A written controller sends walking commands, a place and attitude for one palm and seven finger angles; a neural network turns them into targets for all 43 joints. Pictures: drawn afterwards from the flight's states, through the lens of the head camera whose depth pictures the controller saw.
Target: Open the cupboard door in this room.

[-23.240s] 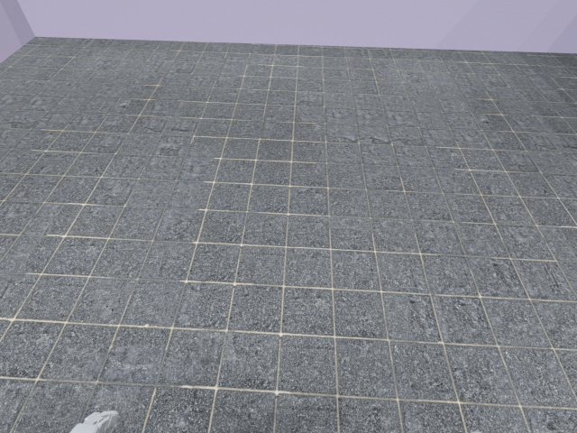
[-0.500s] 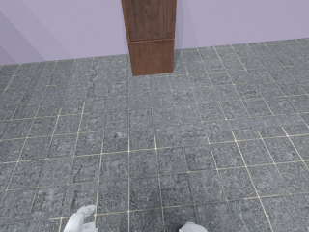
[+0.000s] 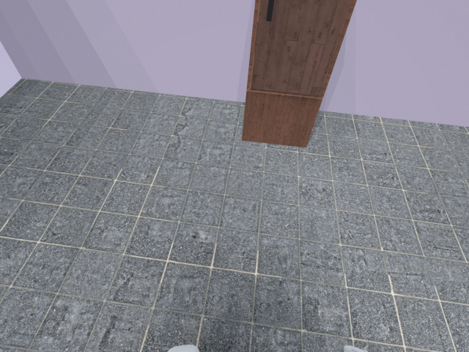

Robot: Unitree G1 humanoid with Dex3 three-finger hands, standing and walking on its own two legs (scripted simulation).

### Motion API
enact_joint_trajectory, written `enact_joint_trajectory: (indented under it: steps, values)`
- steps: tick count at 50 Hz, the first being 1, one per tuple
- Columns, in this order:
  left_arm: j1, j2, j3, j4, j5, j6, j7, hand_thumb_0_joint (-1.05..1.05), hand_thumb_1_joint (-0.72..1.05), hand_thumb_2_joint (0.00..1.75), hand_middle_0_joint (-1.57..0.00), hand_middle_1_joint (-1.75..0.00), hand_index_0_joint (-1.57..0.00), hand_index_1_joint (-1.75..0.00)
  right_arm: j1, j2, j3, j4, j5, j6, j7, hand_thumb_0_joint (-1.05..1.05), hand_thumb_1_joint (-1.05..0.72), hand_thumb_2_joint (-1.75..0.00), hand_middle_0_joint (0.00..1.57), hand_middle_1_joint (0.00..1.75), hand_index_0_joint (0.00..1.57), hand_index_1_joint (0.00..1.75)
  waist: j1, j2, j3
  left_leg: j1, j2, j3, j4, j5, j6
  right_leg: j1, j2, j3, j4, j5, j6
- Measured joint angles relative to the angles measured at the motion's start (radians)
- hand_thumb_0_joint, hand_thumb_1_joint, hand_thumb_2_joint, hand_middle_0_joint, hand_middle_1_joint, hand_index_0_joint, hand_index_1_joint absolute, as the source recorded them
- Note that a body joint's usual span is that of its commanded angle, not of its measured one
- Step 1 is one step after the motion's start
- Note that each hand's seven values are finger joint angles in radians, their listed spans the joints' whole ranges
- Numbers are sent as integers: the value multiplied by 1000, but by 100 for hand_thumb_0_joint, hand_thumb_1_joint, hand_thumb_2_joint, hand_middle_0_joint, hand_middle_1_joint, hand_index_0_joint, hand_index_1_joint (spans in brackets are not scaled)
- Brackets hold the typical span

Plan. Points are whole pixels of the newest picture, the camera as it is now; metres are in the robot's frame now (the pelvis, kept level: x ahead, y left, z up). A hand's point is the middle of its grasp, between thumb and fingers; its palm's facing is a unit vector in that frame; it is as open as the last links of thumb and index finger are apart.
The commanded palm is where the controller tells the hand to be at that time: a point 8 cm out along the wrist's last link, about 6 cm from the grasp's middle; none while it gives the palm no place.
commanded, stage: stand and wait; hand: left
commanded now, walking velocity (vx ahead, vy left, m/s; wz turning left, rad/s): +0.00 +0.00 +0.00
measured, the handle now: (271, 0) +1.34 +0.02 +0.06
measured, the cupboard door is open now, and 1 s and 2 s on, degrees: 0 0 0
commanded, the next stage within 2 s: turn or walk to find it in 0.78 s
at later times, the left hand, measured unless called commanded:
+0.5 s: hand (168, 318) +0.20 +0.15 -0.15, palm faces -0.01 -0.97 -0.23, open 7.3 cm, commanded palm none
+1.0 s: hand out of the picture +0.12 +0.14 -0.17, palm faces +0.05 -0.98 -0.17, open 7.3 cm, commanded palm none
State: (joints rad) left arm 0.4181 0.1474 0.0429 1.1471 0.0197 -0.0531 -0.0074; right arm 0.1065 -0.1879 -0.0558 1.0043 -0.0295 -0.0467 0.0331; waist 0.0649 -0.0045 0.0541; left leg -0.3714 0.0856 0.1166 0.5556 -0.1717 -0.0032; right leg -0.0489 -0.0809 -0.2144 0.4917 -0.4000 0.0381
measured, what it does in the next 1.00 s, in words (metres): walks ahead: right foot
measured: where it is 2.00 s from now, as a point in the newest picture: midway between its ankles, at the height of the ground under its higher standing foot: outside the picture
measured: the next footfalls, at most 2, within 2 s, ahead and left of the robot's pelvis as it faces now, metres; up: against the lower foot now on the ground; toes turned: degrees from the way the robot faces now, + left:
right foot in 0.38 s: +0.19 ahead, -0.12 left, +0.00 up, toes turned -10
right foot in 1.98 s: +0.27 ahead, -0.16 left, +0.00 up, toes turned -20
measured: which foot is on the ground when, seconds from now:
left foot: down 0.00-1.00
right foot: down 0.00-0.00, up 0.02-0.36, down 0.38-1.00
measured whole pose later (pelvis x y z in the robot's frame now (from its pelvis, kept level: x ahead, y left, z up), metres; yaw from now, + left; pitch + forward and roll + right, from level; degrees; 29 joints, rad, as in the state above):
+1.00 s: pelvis +0.14 -0.02 +0.01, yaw -1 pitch -2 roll -1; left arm 0.32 0.13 0.03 1.15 0.01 0.01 0.02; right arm 0.33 -0.12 -0.02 1.15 -0.02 0.00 -0.02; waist 0.01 0.01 0.02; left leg -0.09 0.09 0.10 0.46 -0.34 -0.04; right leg -0.21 -0.01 -0.15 0.47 -0.23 -0.04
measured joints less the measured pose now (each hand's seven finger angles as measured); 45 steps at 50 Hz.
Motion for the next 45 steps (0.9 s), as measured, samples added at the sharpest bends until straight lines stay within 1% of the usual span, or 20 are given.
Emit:
enact_joint_trajectory:
  steps: [1,3,4,5,7,10,13,16,19,20,21,22,24,25,26,29,32,35,42,45]
  values:
    - [-5,0,-1,7,-4,8,-1,1,91,90,-20,-30,-20,-30,-9,7,1,-3,-2,-12,-4,1,-91,-90,19,30,20,30,-1,-13,11,1,-13,10,29,-11,19,-39,-19,24,117,-42,-7]
    - [-22,0,-6,10,-5,23,0,1,91,90,-20,-30,-20,-30,-15,21,12,-10,0,-26,-13,0,-91,-90,20,30,20,30,-1,-21,29,27,-20,31,57,-62,44,-147,-17,87,384,-106,-22]
    - [-34,0,-7,11,-6,28,1,1,91,90,-20,-30,-20,-30,-10,29,16,-10,2,-28,-19,0,-91,-90,20,30,20,30,-6,-20,31,49,-21,40,46,-76,49,-200,-14,101,485,-106,-24]
    - [-49,3,-6,9,-6,30,1,1,91,90,-20,-30,-20,-30,-1,37,20,-7,4,-29,-24,0,-91,-90,20,30,20,30,-13,-19,31,73,-24,45,25,-79,48,-249,-14,107,553,-94,-22]
    - [-89,9,-3,-4,-5,34,4,1,91,90,-20,-30,-20,-30,21,52,15,1,16,-35,-40,-1,-92,-90,20,30,21,30,-27,-20,33,120,-35,54,-31,-67,46,-328,-21,114,604,-54,-13]
    - [-149,20,3,-37,-5,38,10,1,91,90,-20,-30,-20,-30,49,34,4,12,21,-42,-58,-3,-96,-90,20,30,21,30,-48,-23,27,176,-55,63,-102,-52,51,-408,-32,127,571,21,0]
    - [-205,27,7,-74,-4,46,18,1,91,90,-19,-30,-20,-29,89,21,8,43,15,-23,-57,-3,-96,-90,20,30,21,30,-55,-23,13,210,-69,60,-134,-54,46,-427,-36,130,472,88,9]
    - [-246,30,5,-99,-4,49,21,1,91,90,-19,-30,-20,-29,127,23,13,77,10,-3,-56,-2,-95,-90,20,30,20,30,-63,-19,6,231,-75,55,-127,-76,35,-382,-32,128,320,125,11]
    - [-261,27,-3,-110,-4,42,21,0,91,90,-19,-30,-20,-29,159,33,16,105,8,16,-55,-1,-93,-90,20,30,20,30,-71,-13,0,237,-75,57,-74,-125,16,-289,-22,117,139,189,12]
    - [-262,23,-6,-107,-3,37,22,0,91,90,-19,-30,-20,-29,166,35,17,115,10,21,-54,-1,-93,-90,20,30,20,30,-70,-4,-1,234,-68,58,-45,-147,7,-260,-14,112,99,177,-18]
    - [-263,11,-11,-99,-2,33,24,0,91,90,-19,-30,-20,-29,167,32,17,124,13,28,-54,-1,-93,-90,20,30,20,30,-73,20,2,234,-50,55,-23,-166,-1,-250,3,104,95,163,-44]
    - [-262,1,-19,-94,-3,30,23,0,91,90,-19,-30,-20,-29,170,31,18,127,15,34,-53,0,-92,-90,20,30,20,30,-84,40,3,232,-40,41,-16,-173,-10,-244,13,95,94,154,-60]
    - [-258,-13,-26,-86,-9,26,23,0,91,90,-19,-30,-20,-30,178,35,21,130,17,46,-52,0,-92,-90,20,30,20,30,-101,59,-2,222,-34,13,-2,-222,-22,-231,23,76,76,153,-75]
    - [-258,-15,-25,-83,-12,26,25,0,92,90,-20,-30,-20,-30,182,41,24,132,17,51,-51,0,-92,-90,20,30,20,30,-104,62,-4,216,-31,1,5,-238,-25,-225,28,68,59,159,-78]
    - [-260,-14,-25,-81,-13,26,27,0,92,90,-20,-30,-20,-30,185,47,27,134,17,53,-50,0,-92,-90,20,30,20,30,-103,61,-4,213,-27,-10,3,-234,-26,-220,33,62,44,165,-81]
    - [-263,-9,-22,-68,-21,29,32,-1,93,90,-20,-30,-21,-30,193,63,35,147,16,44,-50,0,-92,-90,20,30,20,30,-98,54,-2,230,-16,-35,-67,-130,-32,-213,48,52,23,173,-86]
    - [-256,3,-17,-53,-25,35,37,-1,94,90,-20,-30,-21,-30,205,78,40,165,16,38,-51,0,-91,-90,20,30,20,30,-88,31,-8,256,-16,-32,-105,-126,-44,-194,51,53,-5,179,-86]
    - [-240,10,-16,-41,-25,39,39,-1,94,90,-20,-30,-21,-30,214,82,40,175,16,38,-55,0,-91,-90,20,30,20,30,-80,24,-18,275,-13,-32,-135,-120,-47,-175,58,51,-33,188,-86]
    - [-187,9,-23,-12,-21,45,40,0,94,90,-20,-30,-20,-30,206,71,40,171,16,39,-63,0,-91,-90,20,30,20,30,-68,28,-23,304,-10,-29,-160,-114,-47,-145,64,52,-62,197,-85]
    - [-154,-1,-20,-5,-15,51,30,0,93,90,-20,-30,-20,-30,209,65,36,159,10,41,-57,0,-91,-90,20,30,20,30,-61,30,-30,296,-6,-25,-133,-135,-40,-150,67,57,-47,186,-85]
